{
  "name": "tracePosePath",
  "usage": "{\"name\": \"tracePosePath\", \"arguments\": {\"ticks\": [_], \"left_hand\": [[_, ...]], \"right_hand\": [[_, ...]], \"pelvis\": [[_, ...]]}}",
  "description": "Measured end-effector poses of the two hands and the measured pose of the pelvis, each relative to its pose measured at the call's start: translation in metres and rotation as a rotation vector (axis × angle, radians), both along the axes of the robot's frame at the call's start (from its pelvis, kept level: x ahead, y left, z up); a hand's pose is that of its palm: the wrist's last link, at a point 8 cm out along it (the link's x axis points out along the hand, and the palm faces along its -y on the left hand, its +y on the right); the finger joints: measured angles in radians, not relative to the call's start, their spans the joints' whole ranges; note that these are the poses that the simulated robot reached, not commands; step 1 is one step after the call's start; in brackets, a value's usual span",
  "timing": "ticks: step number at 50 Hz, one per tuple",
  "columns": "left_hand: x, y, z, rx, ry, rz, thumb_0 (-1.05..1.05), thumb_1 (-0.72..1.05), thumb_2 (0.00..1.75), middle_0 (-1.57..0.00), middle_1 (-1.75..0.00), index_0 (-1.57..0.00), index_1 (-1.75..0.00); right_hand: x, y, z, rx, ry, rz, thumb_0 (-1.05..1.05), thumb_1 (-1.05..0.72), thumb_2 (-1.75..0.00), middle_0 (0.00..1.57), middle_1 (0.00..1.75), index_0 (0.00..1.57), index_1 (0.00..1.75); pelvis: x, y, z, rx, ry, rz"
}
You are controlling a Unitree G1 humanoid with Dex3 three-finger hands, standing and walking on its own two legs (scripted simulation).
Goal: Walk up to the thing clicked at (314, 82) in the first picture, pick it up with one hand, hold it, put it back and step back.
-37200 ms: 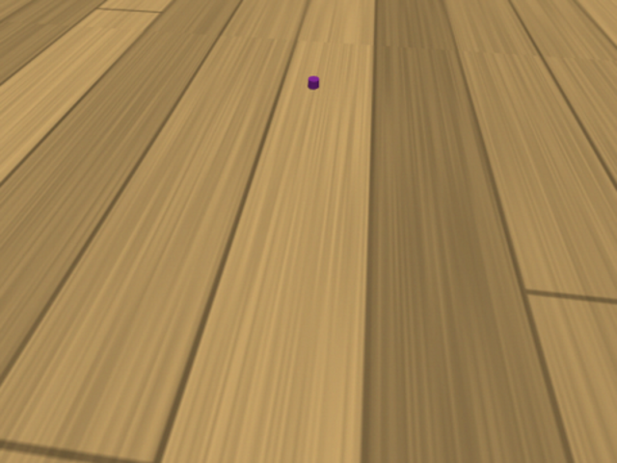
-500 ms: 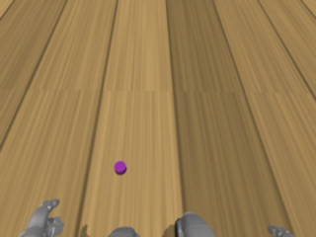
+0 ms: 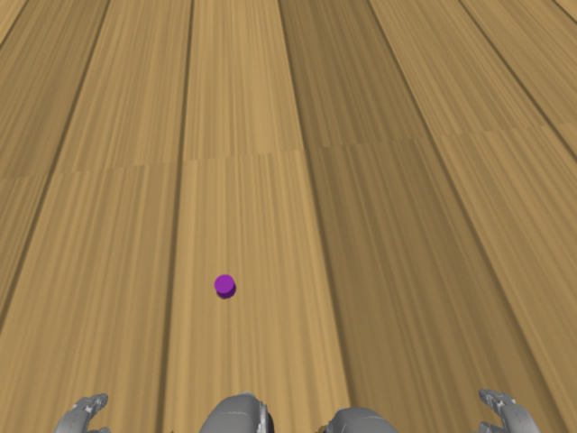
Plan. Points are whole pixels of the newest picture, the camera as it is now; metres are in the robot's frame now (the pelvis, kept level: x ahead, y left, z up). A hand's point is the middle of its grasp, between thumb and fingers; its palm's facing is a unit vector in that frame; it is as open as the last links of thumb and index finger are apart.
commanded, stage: step back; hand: left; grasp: from above
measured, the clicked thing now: (225, 286) +0.58 +0.25 -0.73
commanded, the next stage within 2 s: none
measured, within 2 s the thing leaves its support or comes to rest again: neither
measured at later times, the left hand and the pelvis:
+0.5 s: hand out of the picture -0.05 +0.26 -0.14, palm faces +0.06 -0.94 -0.35, open 7.4 cm; pelvis -0.15 -0.01 +0.01, yaw +3 degrees
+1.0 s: hand out of the picture -0.24 +0.20 -0.11, palm faces +0.02 -0.89 -0.45, open 7.4 cm; pelvis -0.31 -0.08 +0.01, yaw +1 degrees
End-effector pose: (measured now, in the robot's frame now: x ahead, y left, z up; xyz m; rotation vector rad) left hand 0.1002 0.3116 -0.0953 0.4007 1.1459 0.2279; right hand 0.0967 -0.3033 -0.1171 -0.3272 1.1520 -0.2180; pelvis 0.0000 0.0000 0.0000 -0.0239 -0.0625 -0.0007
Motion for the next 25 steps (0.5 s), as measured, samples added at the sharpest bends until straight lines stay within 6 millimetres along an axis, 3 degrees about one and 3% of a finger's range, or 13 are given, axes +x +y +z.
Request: {"name": "tracePosePath", "arguments": {"ticks": [8,15,20,25], "left_hand": [[-0.038,-0.018,0.02,-0.009,-0.056,0.016,0.0,0.9,0.9,-0.21,-0.3,-0.21,-0.3],[-0.072,-0.015,0.01,-0.028,-0.104,0.012,0.0,0.9,0.9,-0.21,-0.3,-0.21,-0.3],[-0.114,-0.005,-0.011,-0.062,-0.089,0.042,0.0,0.9,0.9,-0.21,-0.3,-0.21,-0.3],[-0.163,-0.004,-0.007,-0.078,-0.034,0.081,0.0,0.9,0.9,-0.21,-0.3,-0.21,-0.3]], "right_hand": [[-0.025,-0.014,0.018,-0.005,-0.014,0.038,0.0,-0.91,-0.9,0.21,0.3,0.2,0.3],[-0.072,-0.018,0.016,-0.065,0.038,0.083,0.0,-0.91,-0.9,0.2,0.29,0.2,0.3],[-0.117,-0.004,0.02,-0.074,0.056,0.099,0.0,-0.91,-0.9,0.2,0.29,0.2,0.3],[-0.153,-0.002,0.037,-0.075,0.049,0.097,0.0,-0.91,-0.9,0.21,0.3,0.2,0.3]], "pelvis": [[-0.037,-0.012,0.015,0.068,0.03,0.001],[-0.085,-0.006,0.007,0.037,0.037,0.053],[-0.121,-0.001,0.0,0.059,0.002,0.056],[-0.147,-0.005,0.013,-0.001,0.007,0.053]]}}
